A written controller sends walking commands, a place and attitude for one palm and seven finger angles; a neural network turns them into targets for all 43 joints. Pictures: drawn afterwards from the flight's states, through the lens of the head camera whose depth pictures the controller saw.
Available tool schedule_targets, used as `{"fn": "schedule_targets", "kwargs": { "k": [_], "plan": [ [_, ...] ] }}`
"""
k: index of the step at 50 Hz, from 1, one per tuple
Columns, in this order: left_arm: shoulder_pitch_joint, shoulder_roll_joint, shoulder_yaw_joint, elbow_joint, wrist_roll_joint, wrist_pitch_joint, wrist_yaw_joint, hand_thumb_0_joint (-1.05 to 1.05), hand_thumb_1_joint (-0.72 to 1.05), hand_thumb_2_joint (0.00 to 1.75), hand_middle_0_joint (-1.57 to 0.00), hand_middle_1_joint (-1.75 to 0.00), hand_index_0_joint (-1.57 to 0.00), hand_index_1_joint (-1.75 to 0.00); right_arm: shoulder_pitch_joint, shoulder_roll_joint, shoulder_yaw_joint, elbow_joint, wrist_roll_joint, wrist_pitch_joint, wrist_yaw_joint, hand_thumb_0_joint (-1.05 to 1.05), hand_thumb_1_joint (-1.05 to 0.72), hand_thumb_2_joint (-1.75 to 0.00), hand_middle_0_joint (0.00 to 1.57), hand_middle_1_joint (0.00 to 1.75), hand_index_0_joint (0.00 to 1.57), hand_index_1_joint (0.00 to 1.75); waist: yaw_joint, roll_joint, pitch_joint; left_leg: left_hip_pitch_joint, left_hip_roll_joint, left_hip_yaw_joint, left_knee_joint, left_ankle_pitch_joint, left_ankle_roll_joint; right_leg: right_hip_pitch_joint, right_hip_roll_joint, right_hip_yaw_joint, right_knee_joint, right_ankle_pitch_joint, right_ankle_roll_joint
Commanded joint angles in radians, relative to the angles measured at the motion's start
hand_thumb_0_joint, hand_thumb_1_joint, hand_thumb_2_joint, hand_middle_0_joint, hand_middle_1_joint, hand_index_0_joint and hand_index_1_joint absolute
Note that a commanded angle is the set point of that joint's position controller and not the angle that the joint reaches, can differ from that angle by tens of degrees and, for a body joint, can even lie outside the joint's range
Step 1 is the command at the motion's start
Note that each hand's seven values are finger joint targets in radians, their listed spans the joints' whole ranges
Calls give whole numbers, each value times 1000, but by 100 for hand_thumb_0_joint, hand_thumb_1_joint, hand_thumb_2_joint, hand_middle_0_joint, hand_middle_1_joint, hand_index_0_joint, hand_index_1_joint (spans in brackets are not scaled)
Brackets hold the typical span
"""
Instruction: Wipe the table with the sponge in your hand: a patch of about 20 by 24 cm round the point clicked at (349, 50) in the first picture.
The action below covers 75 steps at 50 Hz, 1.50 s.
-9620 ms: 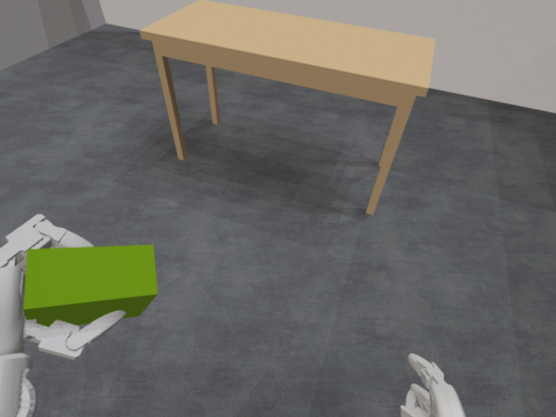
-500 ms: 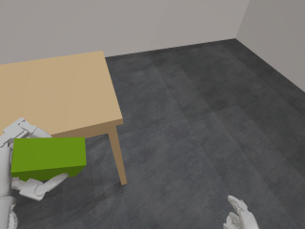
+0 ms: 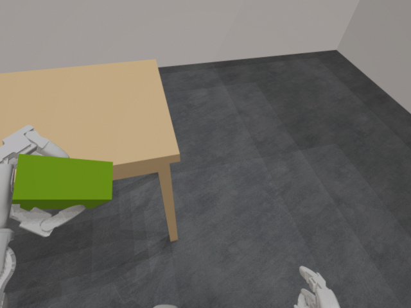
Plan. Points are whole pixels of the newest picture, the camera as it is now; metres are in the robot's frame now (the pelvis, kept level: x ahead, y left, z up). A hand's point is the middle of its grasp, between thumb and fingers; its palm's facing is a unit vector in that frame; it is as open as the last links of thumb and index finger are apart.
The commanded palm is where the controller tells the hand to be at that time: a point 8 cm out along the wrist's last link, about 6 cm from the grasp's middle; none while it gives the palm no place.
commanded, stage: look again from close up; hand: left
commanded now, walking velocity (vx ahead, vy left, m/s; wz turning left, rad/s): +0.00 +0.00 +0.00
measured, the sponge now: (75, 186) +0.24 +0.24 +0.15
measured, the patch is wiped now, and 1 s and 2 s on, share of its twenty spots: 0.00 0.00 0.00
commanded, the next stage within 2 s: shuffle to correct the standing spot in 0.18 s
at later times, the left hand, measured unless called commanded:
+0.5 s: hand (53, 148) +0.29 +0.28 +0.17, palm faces +0.40 -0.85 -0.34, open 10.0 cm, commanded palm +0.23 +0.31 +0.18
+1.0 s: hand (46, 135) +0.31 +0.31 +0.17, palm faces +0.32 -0.84 -0.43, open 10.0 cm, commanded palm +0.26 +0.35 +0.18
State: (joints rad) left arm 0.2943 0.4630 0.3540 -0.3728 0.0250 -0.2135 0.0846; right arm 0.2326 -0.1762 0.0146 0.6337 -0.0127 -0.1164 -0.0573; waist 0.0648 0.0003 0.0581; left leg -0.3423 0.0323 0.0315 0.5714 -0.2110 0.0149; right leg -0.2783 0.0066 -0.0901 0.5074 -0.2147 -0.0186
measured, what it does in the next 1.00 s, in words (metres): shifts its weight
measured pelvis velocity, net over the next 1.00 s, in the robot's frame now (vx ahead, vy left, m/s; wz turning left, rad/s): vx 0.09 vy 0.08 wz -0.03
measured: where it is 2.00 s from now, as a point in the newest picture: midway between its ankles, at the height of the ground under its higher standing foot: outside the picture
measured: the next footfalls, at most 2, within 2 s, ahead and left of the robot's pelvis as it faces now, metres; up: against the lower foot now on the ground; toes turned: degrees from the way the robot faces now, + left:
left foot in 1.18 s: +0.20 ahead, +0.25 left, +0.00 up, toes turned -4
right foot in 1.38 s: +0.09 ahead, +0.05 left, +0.00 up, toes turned -7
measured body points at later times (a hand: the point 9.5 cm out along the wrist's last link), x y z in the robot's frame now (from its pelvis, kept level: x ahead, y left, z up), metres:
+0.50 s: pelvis +0.06 +0.04 +0.00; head +0.09 +0.07 +0.45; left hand +0.26 +0.33 +0.19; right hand +0.25 -0.18 -0.06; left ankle +0.06 +0.11 -0.73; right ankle +0.04 -0.11 -0.73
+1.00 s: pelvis +0.09 +0.08 -0.01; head +0.11 +0.09 +0.44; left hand +0.29 +0.35 +0.19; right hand +0.24 -0.16 -0.09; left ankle +0.06 +0.11 -0.73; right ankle +0.04 -0.10 -0.73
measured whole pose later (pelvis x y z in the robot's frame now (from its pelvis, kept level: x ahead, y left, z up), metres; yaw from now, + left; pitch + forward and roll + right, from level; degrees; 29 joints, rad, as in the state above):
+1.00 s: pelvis +0.09 +0.08 -0.01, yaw -2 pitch +0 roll -4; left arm 0.45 0.41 0.39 -0.54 -0.04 -0.24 0.10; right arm 0.23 -0.21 -0.01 0.55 0.00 -0.07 0.02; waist 0.00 0.03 0.05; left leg -0.28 -0.03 0.10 0.73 -0.43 0.10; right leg -0.22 -0.07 -0.08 0.62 -0.38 -0.02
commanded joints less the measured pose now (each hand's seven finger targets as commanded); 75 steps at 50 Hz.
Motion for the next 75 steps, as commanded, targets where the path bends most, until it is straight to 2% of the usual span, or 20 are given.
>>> {"fn": "schedule_targets", "kwargs": {
  "k": [1, 4, 9, 18, 37, 47, 49, 50, 51, 52, 54, 57, 58, 60, 62, 67, 68, 69, 70, 75],
  "plan": [
    [-160, 90, 99, -64, -70, -92, 17, 0, 10, 130, -120, -160, -120, -160, -69, -127, -44, -179, 21, -87, 8, 0, -90, -90, 20, 30, 20, 30, -19, 99, -146, 169, -28, -14, -90, -28, -8, -9, -148, 237, -186, -98, -54],
    [-6, 0, 9, -194, -76, -99, 4, 0, 10, 130, -120, -160, -120, -160, -109, -129, -41, -202, 28, -99, 40, 0, -90, -90, 20, 30, 20, 30, -13, 129, -118, 113, 22, -69, -207, -128, 16, 38, -84, 169, -161, -179, -8],
    [41, 133, 147, -311, -56, -99, 35, 0, 10, 130, -120, -160, -120, -160, -115, -150, -38, -230, 24, -99, 42, 0, -90, -90, 20, 30, 20, 30, -11, 43, -116, -31, 71, -121, -311, -218, 26, 168, -26, 91, -76, -86, 13],
    [-58, 88, 116, -363, -62, -117, 42, 0, 10, 130, -120, -160, -120, -160, -100, -155, -40, -216, -1, -101, 27, 0, -90, -90, 20, 30, 20, 30, -41, 160, -236, 149, 25, -45, -145, 87, 12, 174, -55, 111, -77, 154, -23],
    [58, 111, 154, -373, -87, -95, 42, 0, 10, 130, -120, -160, -120, -160, -117, -164, -53, -259, 21, 1, 46, 0, -90, -90, 20, 30, 20, 30, -56, 67, -230, 112, 26, -24, 34, 447, -8, 165, -105, 116, 139, 364, -52],
    [87, 100, 160, -373, -79, -98, 47, 0, 10, 130, -120, -160, -120, -160, -80, -180, -71, -244, 16, -4, 65, 0, -90, -90, 20, 30, 20, 30, -68, 178, -196, 229, 106, -85, -1, 680, -41, 47, -27, -49, 108, -75, -20],
    [101, 108, 176, -315, -79, -94, 54, 0, 10, 130, -120, -160, -120, -160, -89, -180, -74, -236, 23, 6, 64, 0, -90, -90, 20, 30, 20, 30, -38, 16, -232, -24, 50, -25, 240, 561, -68, 314, -130, 62, 54, 240, -94],
    [100, 115, 178, -303, -88, -96, 59, 0, 10, 130, -120, -160, -120, -160, -90, -175, -83, -236, 28, 7, 63, 0, -90, -90, 20, 30, 20, 30, -27, -207, -252, -224, -33, 5, 487, 344, -80, 428, -302, 301, 17, 449, -195],
    [85, 104, 170, -287, -96, -115, 61, 0, 10, 130, -120, -160, -120, -160, -115, -186, -93, -234, 28, -2, 68, 0, -90, -90, 20, 30, 20, 30, -15, -311, -180, -417, -40, -82, 695, -256, -46, 440, -483, 523, -41, 586, -286],
    [71, 102, 172, -302, -94, -126, 73, 0, 10, 130, -120, -160, -120, -160, -112, -195, -86, -211, 20, 1, 75, 0, -90, -90, 20, 30, 20, 30, -20, -225, -112, -490, 72, -281, 735, -383, -16, 365, -555, 559, -50, 505, -270],
    [62, 98, 161, -356, -73, -116, 65, 0, 10, 130, -120, -160, -120, -160, -100, -177, -81, -191, 12, 33, 88, 0, -90, -90, 20, 30, 20, 30, -47, -73, -101, -299, 153, -320, 501, -384, 4, 134, -489, 393, 3, 309, -176],
    [-34, 102, 134, -418, -65, -100, 52, 0, 10, 130, -120, -160, -120, -160, -105, -123, -68, -186, 31, 37, 70, 0, -90, -90, 20, 30, 20, 30, -111, 46, -98, 167, -70, 61, 114, 1, -50, -173, -180, -3, 122, -88, -36],
    [-52, 111, 141, -426, -61, -98, 50, 0, 10, 130, -120, -160, -120, -160, -110, -142, -80, -197, 31, 22, 55, 0, -90, -90, 20, 30, 20, 30, -109, 131, -81, 200, -69, 30, 28, -11, -40, -197, -130, -18, 261, -133, -16],
    [-92, 136, 166, -486, -49, -115, 62, 0, 10, 130, -120, -160, -120, -160, -102, -183, -104, -227, 21, -7, 38, 0, -90, -90, 20, 30, 20, 30, -90, 446, -103, 45, 198, -478, -265, -221, 155, -236, 23, 20, 692, -463, 38],
    [-66, 170, 212, -401, -60, -121, 60, 0, 10, 130, -120, -160, -120, -160, -118, -148, -84, -215, 14, -24, 40, 0, -90, -90, 20, 30, 20, 30, -73, 319, -89, -86, 218, -515, -306, -310, 226, -202, -26, 90, 783, -399, 29],
    [36, 115, 193, -397, -74, -124, 50, 0, 10, 130, -120, -160, -120, -160, -138, -136, -63, -203, 29, -42, 64, 0, -90, -90, 20, 30, 20, 30, -32, 240, -169, -271, 93, -193, -120, -354, 114, 243, -36, 46, 143, -261, -3],
    [79, 122, 187, -374, -63, -111, 47, 0, 10, 130, -120, -160, -120, -160, -130, -117, -58, -203, 29, -34, 68, 0, -90, -90, 20, 30, 20, 30, -25, 61, -150, -359, -8, -83, 128, -359, 55, 290, -143, 199, -72, -290, -47],
    [133, 130, 188, -328, -60, -97, 45, 0, 10, 130, -120, -160, -120, -160, -121, -107, -60, -205, 26, -14, 79, 0, -90, -90, 20, 30, 20, 30, -32, -230, -111, -452, -108, -10, 488, -281, -3, 234, -401, 675, -296, -385, -132],
    [102, 124, 187, -336, -80, -90, 46, 0, 10, 130, -120, -160, -120, -160, -124, -155, -61, -183, 14, -13, 78, 0, -90, -90, 20, 30, 20, 30, -46, -199, -58, -467, -62, -92, 690, -190, -33, 135, -479, 722, -344, -254, -138],
    [177, 93, 193, -146, -63, -95, 47, 0, 10, 130, -120, -160, -120, -160, -90, -150, -62, -127, 11, -18, 53, 0, -90, -90, 20, 30, 20, 30, -63, -177, -88, -392, 27, -74, 575, -85, -42, 205, -307, 282, -132, 337, -115]
  ]
}}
